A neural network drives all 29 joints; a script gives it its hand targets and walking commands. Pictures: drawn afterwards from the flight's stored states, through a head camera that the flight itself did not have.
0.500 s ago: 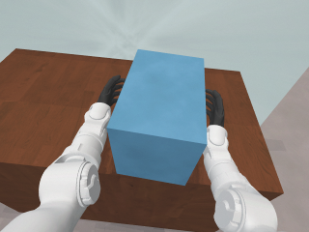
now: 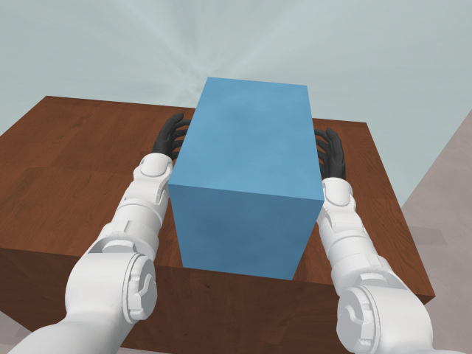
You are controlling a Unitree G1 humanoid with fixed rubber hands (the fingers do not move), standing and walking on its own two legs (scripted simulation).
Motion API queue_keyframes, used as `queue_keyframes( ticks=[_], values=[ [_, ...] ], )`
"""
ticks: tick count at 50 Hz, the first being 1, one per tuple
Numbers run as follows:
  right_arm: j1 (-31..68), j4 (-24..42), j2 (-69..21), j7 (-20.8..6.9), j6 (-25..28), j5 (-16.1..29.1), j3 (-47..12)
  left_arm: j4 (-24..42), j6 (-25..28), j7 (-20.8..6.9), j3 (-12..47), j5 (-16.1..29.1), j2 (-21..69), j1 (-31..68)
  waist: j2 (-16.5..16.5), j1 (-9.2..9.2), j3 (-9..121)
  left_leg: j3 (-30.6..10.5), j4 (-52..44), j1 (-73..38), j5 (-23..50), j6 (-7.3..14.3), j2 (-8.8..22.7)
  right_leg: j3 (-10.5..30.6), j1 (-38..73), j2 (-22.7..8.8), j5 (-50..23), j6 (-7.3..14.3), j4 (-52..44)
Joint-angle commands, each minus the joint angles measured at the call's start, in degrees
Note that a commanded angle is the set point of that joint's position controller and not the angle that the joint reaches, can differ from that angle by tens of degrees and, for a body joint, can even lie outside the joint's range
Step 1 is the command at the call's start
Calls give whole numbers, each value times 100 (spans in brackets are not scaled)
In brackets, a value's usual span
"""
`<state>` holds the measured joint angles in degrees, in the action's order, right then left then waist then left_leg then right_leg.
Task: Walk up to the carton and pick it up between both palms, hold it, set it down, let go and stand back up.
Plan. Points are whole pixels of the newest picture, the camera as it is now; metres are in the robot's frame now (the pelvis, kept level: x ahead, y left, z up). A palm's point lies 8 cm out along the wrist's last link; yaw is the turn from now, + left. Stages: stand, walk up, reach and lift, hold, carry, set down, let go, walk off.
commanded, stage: reach and lift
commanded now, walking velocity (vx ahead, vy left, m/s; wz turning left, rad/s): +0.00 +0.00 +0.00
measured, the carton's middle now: (247, 172) +0.44 -0.05 +0.09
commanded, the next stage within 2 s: none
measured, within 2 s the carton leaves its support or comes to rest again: neither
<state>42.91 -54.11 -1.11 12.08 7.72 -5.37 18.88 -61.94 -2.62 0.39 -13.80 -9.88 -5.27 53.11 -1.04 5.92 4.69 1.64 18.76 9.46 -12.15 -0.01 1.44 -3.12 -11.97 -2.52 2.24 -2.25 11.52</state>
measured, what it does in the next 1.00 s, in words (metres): stands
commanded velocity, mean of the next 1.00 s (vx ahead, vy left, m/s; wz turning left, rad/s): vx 0.00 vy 0.00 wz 0.00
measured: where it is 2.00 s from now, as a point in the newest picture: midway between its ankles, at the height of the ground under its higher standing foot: outside the picture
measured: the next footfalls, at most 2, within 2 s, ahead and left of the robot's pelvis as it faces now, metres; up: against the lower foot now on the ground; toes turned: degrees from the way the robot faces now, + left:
none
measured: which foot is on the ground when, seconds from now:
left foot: down 0.00-1.00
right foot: down 0.00-1.00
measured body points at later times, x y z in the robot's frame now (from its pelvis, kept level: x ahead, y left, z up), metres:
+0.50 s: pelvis -0.01 +0.00 +0.00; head -0.04 +0.03 +0.45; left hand +0.41 +0.12 +0.17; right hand +0.38 -0.18 +0.17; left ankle -0.03 +0.11 -0.75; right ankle +0.04 -0.15 -0.75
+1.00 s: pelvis -0.02 -0.01 +0.00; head -0.07 +0.01 +0.44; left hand +0.38 +0.13 +0.20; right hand +0.38 -0.17 +0.20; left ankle -0.03 +0.11 -0.75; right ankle +0.04 -0.15 -0.75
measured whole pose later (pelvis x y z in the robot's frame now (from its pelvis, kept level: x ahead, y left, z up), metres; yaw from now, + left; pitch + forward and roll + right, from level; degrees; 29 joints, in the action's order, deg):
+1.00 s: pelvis -0.02 -0.01 +0.00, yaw +2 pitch -8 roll -1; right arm 46.2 -42.8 3.6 9.5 -12.0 7.7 7.2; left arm -21.8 -34.9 0.6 -17.8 -15.2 1.3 42.9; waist -3.0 5.8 -1.1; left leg -0.7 19.6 -0.4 -12.1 -0.9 1.5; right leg -4.3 -2.2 -2.2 3.9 -1.4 14.2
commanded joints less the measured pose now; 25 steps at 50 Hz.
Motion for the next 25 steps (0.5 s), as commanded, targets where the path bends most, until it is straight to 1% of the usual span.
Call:
queue_keyframes(
  ticks=[1,2,3,4,5,6,7,8,9,10,11,12,13,14,15,16,17,18,19,20,21,22,23,24,25],
  values=[
    [4262,1224,-3770,-755,76,48,-2344,1665,236,-806,1522,207,4424,3946,217,35,3096,163,113,-362,2284,-382,-366,-30,2332,505,-1917,144,563],
    [4088,966,-3621,-814,-92,59,-2294,1349,99,-837,1096,-44,4102,3858,104,-77,2556,175,-18,-359,1853,-306,-426,-57,2223,471,-1469,117,407],
    [4126,1150,-3731,-778,-74,41,-2156,1663,33,-863,1259,56,4234,3980,79,23,2472,192,-74,-271,1688,-286,-370,-111,2386,471,-1448,135,460],
    [4103,1095,-3661,-814,-133,37,-2085,1669,-69,-882,1217,-43,4143,4006,327,30,2438,218,-131,-308,1499,-297,-396,-111,2197,464,-1135,112,399],
    [4300,1429,-3699,-827,-73,116,-2134,1921,-125,-847,1470,109,4358,3932,317,31,2771,197,-14,-481,1909,-385,-367,-139,2258,511,-1391,151,469],
    [4200,1341,-3583,-826,-163,255,-2296,1882,-204,-820,1391,27,4283,3760,220,41,2639,184,-32,-548,1968,-330,-372,-88,2310,484,-1574,146,454],
    [4249,1397,-3608,-824,-228,239,-2296,1839,-284,-841,1344,-2,4216,3803,151,0,2568,203,-74,-460,1808,-309,-390,-65,2316,489,-1409,114,406],
    [4256,1416,-3620,-854,-334,328,-2342,1796,-426,-823,1300,-36,4259,3533,182,-111,2349,195,-100,-444,1728,-279,-409,-66,2294,512,-1201,109,397],
    [4215,1473,-3586,-855,-366,342,-2357,2035,-479,-815,1348,-27,4228,3670,265,-94,2278,205,-138,-392,1664,-290,-408,-108,2291,527,-1065,92,352],
    [4052,1107,-3515,-893,-470,301,-2235,1877,-593,-818,1097,-165,4121,3597,108,-139,2024,185,-171,-512,1419,-260,-401,-117,2217,472,-744,85,290],
    [4093,1320,-3533,-905,-485,301,-2164,2163,-673,-849,1190,-96,4199,3665,-64,18,1960,158,-226,-486,1359,-225,-391,-207,2319,529,-782,80,296],
    [3973,1239,-3465,-919,-506,335,-2185,2197,-762,-844,1211,-182,4170,3521,-27,-20,1921,180,-227,-654,1523,-259,-420,-184,2230,549,-794,69,280],
    [4137,1424,-3524,-919,-511,319,-2234,2262,-807,-860,1171,-202,4219,3559,-30,-39,1924,219,-202,-650,1631,-247,-459,-203,2256,541,-884,51,272],
    [4243,1667,-3475,-941,-436,444,-2362,2544,-834,-833,1391,-78,4313,3490,90,-63,2103,192,-131,-810,1891,-305,-447,-213,2243,574,-946,67,307],
    [4483,1908,-3418,-965,-430,597,-2530,2535,-885,-793,1448,-44,4282,3390,39,-132,2368,169,-38,-930,2043,-286,-412,-195,2318,610,-1135,86,324],
    [4155,1685,-3381,-943,-501,558,-2482,2438,-937,-800,1363,-134,4197,3321,41,-23,2189,196,-49,-854,1931,-280,-455,-173,2289,551,-1170,77,295],
    [4098,1676,-3337,-929,-580,555,-2445,2718,-1009,-812,1404,-111,4238,3456,127,-6,2040,166,-120,-737,1737,-262,-471,-154,2348,553,-940,98,284],
    [4300,1886,-3383,-957,-579,699,-2611,2822,-1062,-783,1485,-72,4217,3358,45,-129,2059,198,-124,-802,1611,-269,-480,-200,2281,574,-813,67,268],
    [4285,1827,-3471,-943,-566,548,-2486,3019,-1021,-786,1559,-6,4271,3786,30,54,2057,177,-86,-730,1565,-259,-488,-210,2157,543,-760,67,281],
    [4291,2056,-3534,-956,-496,716,-2667,3306,-1042,-724,1885,116,4449,3636,282,14,2448,124,-18,-943,1986,-338,-393,-229,2189,603,-957,100,367],
    [4271,1831,-3298,-953,-574,707,-2587,3024,-1135,-697,1726,43,4300,3601,258,52,2170,109,-38,-1025,1795,-342,-423,-240,2026,579,-692,91,260],
    [4318,1850,-3357,-965,-590,706,-2589,3321,-1157,-687,1862,112,4354,3702,284,74,2130,75,-38,-880,1798,-320,-372,-256,2043,583,-622,137,316],
    [4086,1785,-3290,-983,-655,765,-2581,3351,-1264,-682,1927,103,4346,3481,307,97,2245,93,6,-1174,1955,-388,-423,-241,1963,615,-622,136,250],
    [4194,1894,-3218,-979,-710,814,-2609,3400,-1349,-666,1873,80,4341,3438,290,82,2104,114,19,-1163,1942,-371,-399,-255,1917,597,-577,131,284],
    [4079,1601,-3118,-992,-818,837,-2555,3304,-1484,-662,1746,-25,4295,3371,313,33,1788,60,-80,-1052,1807,-359,-367,-266,1923,618,-299,137,217]
  ],
)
